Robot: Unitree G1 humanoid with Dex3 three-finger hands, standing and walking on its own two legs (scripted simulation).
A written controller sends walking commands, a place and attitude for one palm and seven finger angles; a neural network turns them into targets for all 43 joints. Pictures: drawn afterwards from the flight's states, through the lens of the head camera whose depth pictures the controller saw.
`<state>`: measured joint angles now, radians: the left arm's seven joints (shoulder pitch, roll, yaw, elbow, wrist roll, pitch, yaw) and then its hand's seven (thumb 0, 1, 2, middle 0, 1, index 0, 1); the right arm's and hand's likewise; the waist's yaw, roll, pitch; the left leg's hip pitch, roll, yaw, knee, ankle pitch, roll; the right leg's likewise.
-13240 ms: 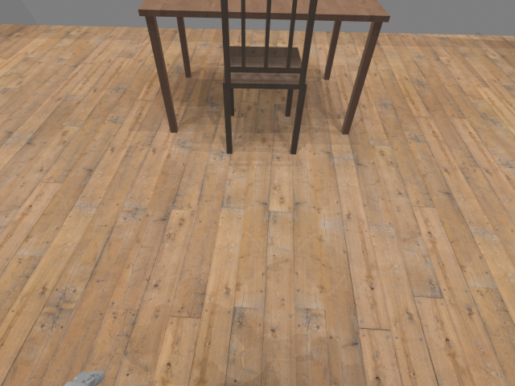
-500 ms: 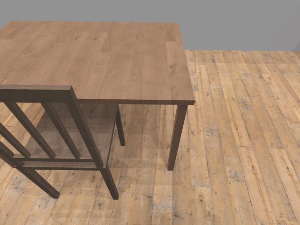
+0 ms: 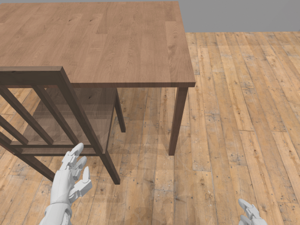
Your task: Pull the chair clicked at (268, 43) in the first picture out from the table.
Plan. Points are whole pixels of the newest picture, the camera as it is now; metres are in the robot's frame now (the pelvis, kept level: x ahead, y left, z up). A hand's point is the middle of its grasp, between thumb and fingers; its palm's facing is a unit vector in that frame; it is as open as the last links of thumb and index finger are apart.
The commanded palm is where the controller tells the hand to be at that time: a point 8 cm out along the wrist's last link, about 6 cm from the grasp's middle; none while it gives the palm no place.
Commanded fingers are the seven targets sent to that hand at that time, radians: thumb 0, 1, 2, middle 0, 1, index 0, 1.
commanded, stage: raise the hand toward the chair's back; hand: left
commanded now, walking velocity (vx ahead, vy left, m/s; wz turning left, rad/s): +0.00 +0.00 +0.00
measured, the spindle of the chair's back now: (29, 119) +0.46 +0.42 -0.03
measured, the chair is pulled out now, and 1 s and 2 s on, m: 0.00 0.00 0.00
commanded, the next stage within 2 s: aim the fingers beside a spindle in 1.86 s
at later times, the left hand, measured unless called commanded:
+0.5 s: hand (91, 205) +0.19 +0.16 -0.04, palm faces -0.13 -0.99 -0.05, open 12.0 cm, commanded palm +0.16 +0.23 -0.03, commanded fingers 0.00 0.01 0.52 -0.11 -0.16 -0.11 -0.16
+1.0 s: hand (64, 196) +0.20 +0.22 -0.01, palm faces +0.08 -1.00 -0.06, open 16.0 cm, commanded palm +0.18 +0.26 -0.01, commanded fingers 0.00 -0.50 0.30 -0.06 -0.08 -0.06 -0.08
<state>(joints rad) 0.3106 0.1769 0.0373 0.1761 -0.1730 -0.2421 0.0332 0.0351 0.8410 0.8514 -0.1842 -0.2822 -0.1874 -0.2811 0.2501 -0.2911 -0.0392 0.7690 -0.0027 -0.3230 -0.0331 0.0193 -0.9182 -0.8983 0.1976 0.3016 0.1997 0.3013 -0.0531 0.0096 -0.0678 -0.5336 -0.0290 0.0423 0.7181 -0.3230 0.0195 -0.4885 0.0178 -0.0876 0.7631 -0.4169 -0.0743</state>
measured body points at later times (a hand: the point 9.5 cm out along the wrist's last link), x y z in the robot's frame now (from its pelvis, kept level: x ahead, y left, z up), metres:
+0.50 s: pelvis -0.06 +0.01 -0.09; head +0.04 +0.01 +0.35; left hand +0.19 +0.21 -0.03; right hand +0.14 -0.19 -0.18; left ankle +0.02 +0.11 -0.71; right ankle -0.02 -0.06 -0.71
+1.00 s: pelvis -0.03 +0.03 -0.07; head +0.04 +0.04 +0.37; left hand +0.19 +0.27 +0.00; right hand +0.16 -0.21 -0.13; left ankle +0.02 +0.11 -0.71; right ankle -0.02 -0.06 -0.71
